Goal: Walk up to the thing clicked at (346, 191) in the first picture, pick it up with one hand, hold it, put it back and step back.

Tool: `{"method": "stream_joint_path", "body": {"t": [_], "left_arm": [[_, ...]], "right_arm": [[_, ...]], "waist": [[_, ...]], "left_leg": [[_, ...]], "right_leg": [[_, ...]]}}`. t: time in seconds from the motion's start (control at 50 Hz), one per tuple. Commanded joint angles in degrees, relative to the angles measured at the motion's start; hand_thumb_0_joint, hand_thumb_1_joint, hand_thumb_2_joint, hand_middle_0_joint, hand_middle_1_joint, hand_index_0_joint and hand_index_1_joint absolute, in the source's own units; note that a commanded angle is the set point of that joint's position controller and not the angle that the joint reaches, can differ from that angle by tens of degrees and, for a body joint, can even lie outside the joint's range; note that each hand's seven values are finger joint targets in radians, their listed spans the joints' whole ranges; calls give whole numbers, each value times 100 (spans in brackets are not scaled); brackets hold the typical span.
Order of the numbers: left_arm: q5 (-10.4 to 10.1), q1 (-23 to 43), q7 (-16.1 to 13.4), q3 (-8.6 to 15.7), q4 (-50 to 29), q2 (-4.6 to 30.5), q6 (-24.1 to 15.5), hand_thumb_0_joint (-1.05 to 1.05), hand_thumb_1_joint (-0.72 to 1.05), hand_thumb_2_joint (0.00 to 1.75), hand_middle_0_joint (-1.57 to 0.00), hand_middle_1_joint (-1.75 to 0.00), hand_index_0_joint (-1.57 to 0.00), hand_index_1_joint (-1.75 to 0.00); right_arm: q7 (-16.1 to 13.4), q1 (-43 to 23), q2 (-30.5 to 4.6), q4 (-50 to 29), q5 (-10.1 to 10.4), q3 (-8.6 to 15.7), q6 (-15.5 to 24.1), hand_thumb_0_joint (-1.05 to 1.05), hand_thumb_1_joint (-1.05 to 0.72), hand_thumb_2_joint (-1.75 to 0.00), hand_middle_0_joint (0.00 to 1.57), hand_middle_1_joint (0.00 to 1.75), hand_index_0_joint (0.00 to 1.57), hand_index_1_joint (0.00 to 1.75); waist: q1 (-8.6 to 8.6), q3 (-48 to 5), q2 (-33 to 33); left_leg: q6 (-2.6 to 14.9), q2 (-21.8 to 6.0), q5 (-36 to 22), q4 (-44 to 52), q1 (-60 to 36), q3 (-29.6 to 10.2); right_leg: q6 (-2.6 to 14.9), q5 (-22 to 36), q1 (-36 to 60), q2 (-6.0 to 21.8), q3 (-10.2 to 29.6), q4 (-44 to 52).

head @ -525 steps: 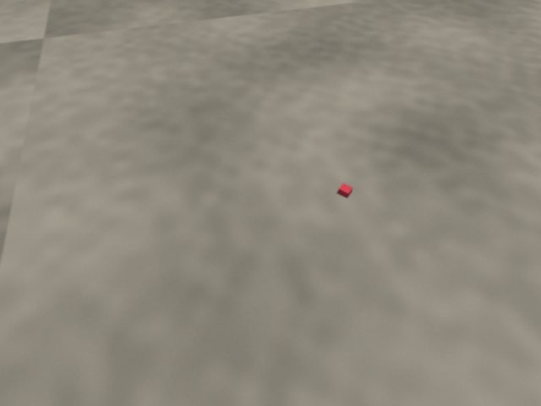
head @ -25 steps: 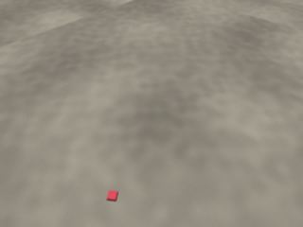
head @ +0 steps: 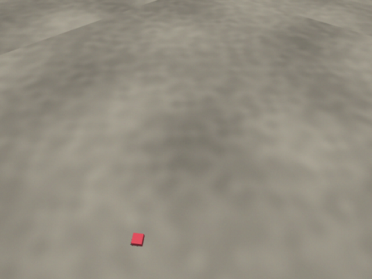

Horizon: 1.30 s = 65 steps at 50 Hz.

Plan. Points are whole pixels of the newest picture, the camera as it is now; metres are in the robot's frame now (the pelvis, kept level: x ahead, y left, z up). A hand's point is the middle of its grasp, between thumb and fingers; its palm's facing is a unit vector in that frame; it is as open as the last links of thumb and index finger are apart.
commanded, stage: stand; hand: left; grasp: from above
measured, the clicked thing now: (137, 239) +0.42 +0.24 -0.77
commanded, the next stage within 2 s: rise first in 0.80 s
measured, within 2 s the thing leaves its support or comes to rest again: neither
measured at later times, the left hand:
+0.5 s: hand out of the picture +0.08 +0.26 -0.16, palm faces -0.03 -0.94 -0.35, open 7.4 cm
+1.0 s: hand out of the picture +0.09 +0.25 -0.16, palm faces +0.04 -0.94 -0.33, open 7.4 cm
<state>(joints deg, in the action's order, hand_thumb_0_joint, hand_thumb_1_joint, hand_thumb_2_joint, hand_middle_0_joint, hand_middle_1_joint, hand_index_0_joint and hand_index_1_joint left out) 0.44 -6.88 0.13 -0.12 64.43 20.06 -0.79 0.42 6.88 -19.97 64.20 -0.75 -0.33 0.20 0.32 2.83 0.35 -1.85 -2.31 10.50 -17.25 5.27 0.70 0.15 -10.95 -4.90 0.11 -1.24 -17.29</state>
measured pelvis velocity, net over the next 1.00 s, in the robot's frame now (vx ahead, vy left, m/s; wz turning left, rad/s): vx -0.01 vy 0.00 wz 0.02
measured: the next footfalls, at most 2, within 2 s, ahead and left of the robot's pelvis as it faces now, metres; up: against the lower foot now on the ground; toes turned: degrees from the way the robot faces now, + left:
none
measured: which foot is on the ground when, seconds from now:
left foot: down 0.00-1.00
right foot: down 0.00-1.00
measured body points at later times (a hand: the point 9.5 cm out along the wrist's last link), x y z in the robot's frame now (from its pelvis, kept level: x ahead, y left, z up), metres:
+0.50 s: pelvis +0.00 +0.00 +0.00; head +0.01 +0.00 +0.45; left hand +0.08 +0.30 -0.13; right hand +0.08 -0.30 -0.13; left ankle -0.01 +0.14 -0.75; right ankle -0.02 -0.12 -0.75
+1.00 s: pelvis -0.01 +0.00 -0.01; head +0.02 +0.00 +0.44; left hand +0.09 +0.30 -0.13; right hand +0.07 -0.29 -0.14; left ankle -0.01 +0.14 -0.75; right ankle -0.02 -0.12 -0.75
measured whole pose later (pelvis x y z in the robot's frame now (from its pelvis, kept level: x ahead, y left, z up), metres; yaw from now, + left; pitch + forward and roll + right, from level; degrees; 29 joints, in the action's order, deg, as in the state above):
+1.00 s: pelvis -0.01 +0.00 -0.01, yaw +1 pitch +1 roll +0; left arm -1.1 -4.7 -0.7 2.1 61.2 18.5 -1.8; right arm -1.4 10.4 -19.5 55.4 2.0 -0.5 1.6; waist 0.8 3.1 0.7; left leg -1.2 -1.6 11.8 -23.0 11.9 -0.2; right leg -0.2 -12.5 -11.1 0.9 -1.9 -22.8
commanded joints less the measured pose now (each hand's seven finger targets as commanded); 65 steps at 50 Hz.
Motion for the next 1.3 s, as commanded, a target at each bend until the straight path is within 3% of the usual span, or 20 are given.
{"method": "stream_joint_path", "body": {"t": [0.0,0.14,0.28,0.44,0.64,0.76,0.86,0.88,0.9,0.92,0.94,0.96,0.98,1.0,1.04,1.06,1.1,1.14,1.2,1.28], "left_arm": [[5,153,-85,253,-307,1241,-125,0,90,90,-20,-30,-20,-30],[15,136,-87,261,-299,1263,-116,0,90,90,-20,-30,-20,-30],[5,99,-88,255,-300,1240,-129,0,90,90,-20,-30,-20,-30],[3,137,-91,245,-305,1222,-105,0,90,90,-20,-30,-20,-30],[11,156,-98,263,-347,1261,-126,0,90,90,-20,-30,-20,-30],[12,146,-82,259,-308,1242,-107,0,90,90,-20,-30,-20,-30],[30,145,-78,259,-332,1263,-115,0,90,90,-20,-30,-20,-30],[17,162,-78,264,-333,1256,-112,0,89,86,-23,-33,-24,-31],[-308,2172,-166,275,-2344,313,-668,0,81,84,-31,-38,-30,-39],[-281,2643,-185,307,-1947,498,-598,0,73,84,-32,-45,-29,-47],[-182,1686,-205,604,-932,902,-356,0,65,83,-32,-49,-28,-53],[-133,1196,-130,728,-585,994,-257,0,57,82,-33,-54,-30,-57],[-6,1545,-73,761,-860,1204,-265,0,49,79,-32,-61,-31,-62],[73,1822,-53,979,-1107,1546,-330,0,41,77,-36,-63,-35,-64],[433,945,123,976,-317,1234,-187,0,25,73,-36,-73,-37,-72],[622,661,188,1071,-251,1200,-125,0,17,73,-37,-74,-37,-73],[718,571,155,1294,-986,1370,-48,0,1,70,-41,-74,-41,-74],[764,257,78,1058,-1091,899,227,0,-15,68,-44,-74,-44,-74],[866,501,-33,1048,-1571,985,604,0,-24,69,-48,-68,-46,-70],[944,488,-46,955,-2142,778,821,0,-26,67,-49,-69,-48,-71]], "right_arm": [[-95,-190,-1221,-298,19,229,141,0,-90,-90,20,30,20,30],[-100,-172,-1204,-304,12,228,136,0,-90,-90,20,30,20,30],[-109,-191,-1237,-321,29,245,154,0,-90,-90,20,30,20,30],[-110,-219,-1231,-297,22,249,132,0,-90,-90,20,30,20,30],[-96,-225,-1214,-320,20,258,136,0,-90,-90,20,30,20,30],[-87,-206,-1226,-289,15,259,124,0,-90,-90,20,30,20,30],[-87,-215,-1214,-290,10,257,134,0,-90,-90,20,30,20,30],[-89,-149,-1199,-285,3,250,134,0,-91,-90,20,30,20,30],[-213,-170,-342,-1896,414,33,434,0,-95,-91,20,30,20,30],[-270,149,-449,-1557,422,19,418,0,-87,-89,20,30,20,30],[-306,306,-618,-1498,407,99,346,0,-84,-89,20,30,20,30],[-301,366,-624,-1643,407,170,282,0,-86,-89,20,30,20,30],[-335,415,-621,-1800,356,259,290,0,-87,-89,20,30,20,30],[-381,537,-628,-1879,350,332,328,0,-88,-89,20,30,20,30],[-327,707,-580,-2030,248,441,357,0,-91,-90,20,30,20,30],[-287,805,-559,-2106,192,527,352,0,-91,-90,20,30,20,30],[-261,783,-501,-2459,209,583,367,0,-93,-90,20,30,20,30],[-228,660,-399,-2732,229,532,369,0,-92,-90,20,30,20,30],[-210,428,-399,-3099,286,525,393,0,-94,-91,20,30,20,30],[-197,516,-330,-3302,265,549,538,0,-96,-92,20,30,20,30]], "waist": [[-8,-459,21],[-22,-443,-42],[-28,-582,-66],[-25,-318,-25],[-16,-442,-74],[-10,-224,0],[-15,-368,8],[2,-412,2],[639,51,316],[472,-243,62],[389,-120,-262],[190,-83,-335],[162,-559,-307],[112,-1039,-170],[133,-1280,-230],[-3,-1504,-234],[-243,-2046,228],[-230,-1661,322],[-105,-1424,99],[55,-1493,-77]], "left_leg": [[254,-592,-1009,175,-194,-418],[267,-593,-988,195,-141,-418],[280,-624,-1512,96,-316,-406],[258,-609,-1123,202,-167,-442],[273,-600,-1120,167,-210,-415],[266,-555,-635,315,-10,-465],[285,-593,-702,238,-139,-459],[284,-577,-711,255,-77,-447],[230,268,91,-178,701,253],[263,278,112,-328,697,217],[291,297,221,-477,936,202],[282,276,110,-665,1135,222],[296,296,-4,-838,1154,222],[288,304,-191,-998,1115,195],[273,329,-379,-1510,1578,129],[270,349,-524,-1714,1720,111],[198,391,-688,-1798,1631,122],[157,383,-405,-1762,1868,89],[176,321,-33,-1937,2220,32],[208,254,302,-2406,2585,4]], "right_leg": [[116,1229,31,793,549,239],[100,1131,16,776,520,241],[104,1636,124,796,479,125],[104,1164,-25,775,500,242],[111,1270,62,795,499,232],[92,685,-67,752,522,339],[112,801,-55,789,541,295],[110,850,-13,794,549,283],[40,309,-1280,35,76,-149],[19,199,-1005,46,15,-227],[46,-34,-1058,5,-55,-279],[53,-44,-1163,-31,-87,-452],[45,57,-1132,6,-48,-624],[29,327,-1093,30,-3,-824],[45,579,-1389,29,-21,-1367],[66,690,-1421,29,-17,-1572],[103,707,-1264,17,-4,-1733],[121,326,-1582,-7,-42,-1694],[111,-89,-1959,-34,-100,-1798],[91,-434,-2565,-59,-127,-2272]]}}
